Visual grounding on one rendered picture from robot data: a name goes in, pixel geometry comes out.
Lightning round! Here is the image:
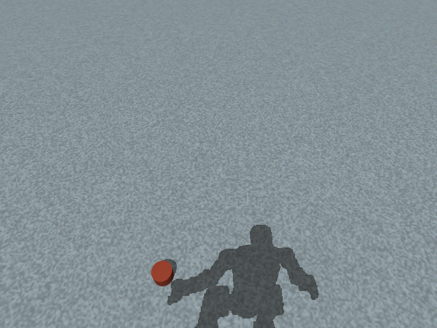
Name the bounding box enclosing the tin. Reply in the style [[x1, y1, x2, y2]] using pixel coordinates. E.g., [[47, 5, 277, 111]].
[[151, 260, 174, 286]]

